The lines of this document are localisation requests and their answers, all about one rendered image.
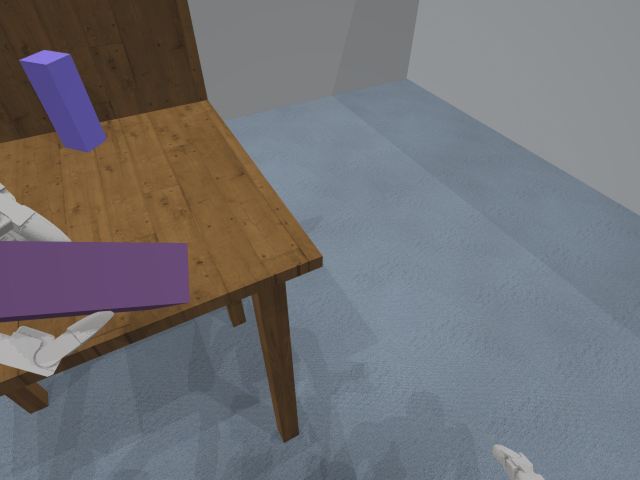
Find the table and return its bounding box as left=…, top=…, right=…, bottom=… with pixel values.
left=0, top=0, right=323, bottom=443

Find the sponge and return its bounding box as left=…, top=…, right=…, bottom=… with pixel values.
left=0, top=241, right=190, bottom=322

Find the right robot hand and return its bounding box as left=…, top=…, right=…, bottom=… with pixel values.
left=492, top=444, right=545, bottom=480

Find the left robot hand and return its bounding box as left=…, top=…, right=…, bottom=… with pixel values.
left=0, top=183, right=114, bottom=377

